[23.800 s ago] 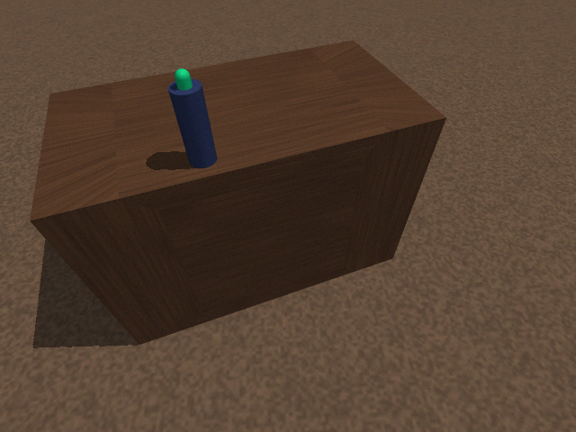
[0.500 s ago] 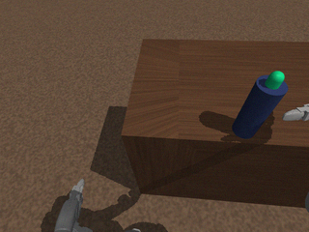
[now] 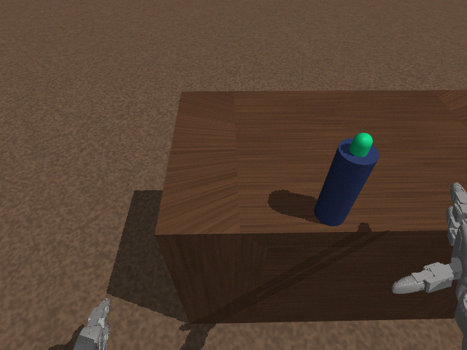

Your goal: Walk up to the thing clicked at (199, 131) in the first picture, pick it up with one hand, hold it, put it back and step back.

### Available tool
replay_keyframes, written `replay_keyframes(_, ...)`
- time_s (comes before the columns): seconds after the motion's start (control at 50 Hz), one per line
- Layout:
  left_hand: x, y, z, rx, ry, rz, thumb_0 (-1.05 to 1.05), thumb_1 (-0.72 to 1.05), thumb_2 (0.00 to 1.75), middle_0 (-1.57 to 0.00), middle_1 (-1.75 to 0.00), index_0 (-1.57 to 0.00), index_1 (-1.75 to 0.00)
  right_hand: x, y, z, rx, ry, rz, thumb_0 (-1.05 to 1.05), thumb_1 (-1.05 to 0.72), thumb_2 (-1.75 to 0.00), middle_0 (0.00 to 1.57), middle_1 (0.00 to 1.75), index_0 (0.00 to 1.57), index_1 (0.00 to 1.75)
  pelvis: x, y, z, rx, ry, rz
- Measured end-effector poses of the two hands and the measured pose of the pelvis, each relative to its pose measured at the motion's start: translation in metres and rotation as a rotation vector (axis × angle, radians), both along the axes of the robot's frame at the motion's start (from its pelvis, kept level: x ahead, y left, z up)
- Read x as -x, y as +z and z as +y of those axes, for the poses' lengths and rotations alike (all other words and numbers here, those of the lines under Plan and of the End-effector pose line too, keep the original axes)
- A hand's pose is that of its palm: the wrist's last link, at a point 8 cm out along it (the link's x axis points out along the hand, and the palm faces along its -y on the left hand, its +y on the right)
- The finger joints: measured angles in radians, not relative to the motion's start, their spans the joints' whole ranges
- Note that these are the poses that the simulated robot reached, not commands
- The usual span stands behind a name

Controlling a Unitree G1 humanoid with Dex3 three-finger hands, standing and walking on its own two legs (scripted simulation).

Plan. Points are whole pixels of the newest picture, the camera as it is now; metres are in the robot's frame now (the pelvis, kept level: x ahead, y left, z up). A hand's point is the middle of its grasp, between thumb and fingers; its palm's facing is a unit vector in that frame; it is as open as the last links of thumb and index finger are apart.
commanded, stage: sink last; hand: right
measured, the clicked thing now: (344, 180) +0.42 -0.21 +0.06
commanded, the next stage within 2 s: home in 0.62 s
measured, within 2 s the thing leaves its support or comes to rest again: neither
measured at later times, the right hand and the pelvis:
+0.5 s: hand (427, 327) +0.14 -0.22 +0.10, palm faces +0.34 +0.86 -0.38, open 17.5 cm; pelvis -0.03 +0.03 +0.00, yaw -2 degrees
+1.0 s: hand (425, 337) +0.14 -0.24 +0.05, palm faces +0.35 +0.88 -0.32, open 17.5 cm; pelvis -0.03 +0.02 +0.01, yaw -2 degrees
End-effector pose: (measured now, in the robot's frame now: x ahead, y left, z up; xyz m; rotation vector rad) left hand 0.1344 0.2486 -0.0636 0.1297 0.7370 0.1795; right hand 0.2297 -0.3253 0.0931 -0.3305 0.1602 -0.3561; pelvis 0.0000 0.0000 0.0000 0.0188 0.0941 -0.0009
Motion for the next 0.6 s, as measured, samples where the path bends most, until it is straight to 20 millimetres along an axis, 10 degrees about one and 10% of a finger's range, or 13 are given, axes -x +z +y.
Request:
replay_keyframes(0.28, -0.012, 0.008, 0.017, -0.057, 0.002, -0.094, -0.01, -0.50, 0.06, -0.05, -0.05, -0.06, -0.05, 0.114, 0.024, 0.045, 0.060, -0.046, -0.027, -0.01, 0.55, -0.05, 0.06, 0.05, 0.06, 0.06, 0.012, 0.000, 0.013, 0.017, -0.030, -0.065)
replay_keyframes(0.42, 0.001, 0.002, 0.025, -0.042, 0.010, -0.103, -0.01, -0.49, 0.05, -0.05, -0.06, -0.06, -0.05, 0.121, 0.017, 0.076, -0.001, 0.007, -0.051, -0.01, 0.55, -0.05, 0.06, 0.05, 0.07, 0.06, 0.025, -0.002, 0.025, 0.033, -0.042, -0.082)
replay_keyframes(0.6, 0.033, -0.010, 0.055, -0.088, 0.055, -0.016, -0.01, -0.50, 0.05, -0.05, -0.06, -0.06, -0.05, 0.130, 0.039, 0.054, 0.136, -0.038, -0.105, -0.01, 0.58, -0.05, 0.06, 0.06, 0.07, 0.06, 0.036, -0.002, 0.033, 0.036, -0.035, -0.093)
